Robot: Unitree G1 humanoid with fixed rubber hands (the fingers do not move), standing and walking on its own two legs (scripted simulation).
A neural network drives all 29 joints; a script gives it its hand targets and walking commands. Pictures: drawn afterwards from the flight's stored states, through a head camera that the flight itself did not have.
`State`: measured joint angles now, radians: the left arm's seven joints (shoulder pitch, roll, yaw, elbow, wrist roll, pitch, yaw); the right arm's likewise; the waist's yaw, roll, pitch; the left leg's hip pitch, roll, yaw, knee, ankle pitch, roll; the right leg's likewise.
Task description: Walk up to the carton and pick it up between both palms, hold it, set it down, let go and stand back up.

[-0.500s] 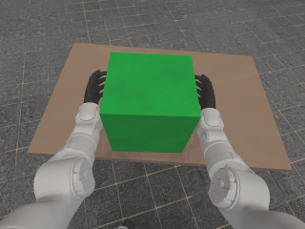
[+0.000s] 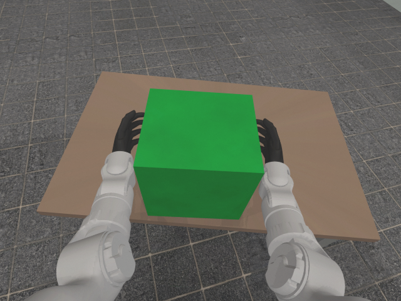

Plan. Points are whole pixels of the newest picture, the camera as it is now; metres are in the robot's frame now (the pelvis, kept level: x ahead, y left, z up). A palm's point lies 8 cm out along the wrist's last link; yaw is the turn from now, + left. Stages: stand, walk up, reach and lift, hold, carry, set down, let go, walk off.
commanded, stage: reach and lift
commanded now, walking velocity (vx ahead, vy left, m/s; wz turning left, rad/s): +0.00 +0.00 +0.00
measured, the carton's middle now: (197, 158) +0.41 +0.06 +0.00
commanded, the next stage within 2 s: none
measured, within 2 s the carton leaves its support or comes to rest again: leaves its support in 1.16 s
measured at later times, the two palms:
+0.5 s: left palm (123, 149) +0.38 +0.21 +0.04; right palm (271, 157) +0.40 -0.10 +0.05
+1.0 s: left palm (123, 150) +0.38 +0.21 +0.04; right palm (271, 158) +0.40 -0.10 +0.04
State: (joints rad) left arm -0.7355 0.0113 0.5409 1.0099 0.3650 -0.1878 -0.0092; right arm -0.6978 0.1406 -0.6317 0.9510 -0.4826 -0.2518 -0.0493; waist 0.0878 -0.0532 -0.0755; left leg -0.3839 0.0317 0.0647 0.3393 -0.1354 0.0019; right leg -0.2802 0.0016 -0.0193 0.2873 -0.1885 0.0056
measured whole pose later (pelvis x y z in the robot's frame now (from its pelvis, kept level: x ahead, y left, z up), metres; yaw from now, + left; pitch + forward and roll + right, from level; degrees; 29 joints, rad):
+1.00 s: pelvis +0.00 -0.01 +0.00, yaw +1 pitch +11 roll -1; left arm -0.72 0.01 0.53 0.98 0.36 -0.18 -0.02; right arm -0.67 0.13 -0.59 0.96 -0.46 -0.29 -0.08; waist 0.08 -0.07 -0.08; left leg -0.39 0.04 0.08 0.31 -0.11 0.00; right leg -0.27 0.00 -0.06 0.26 -0.18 0.00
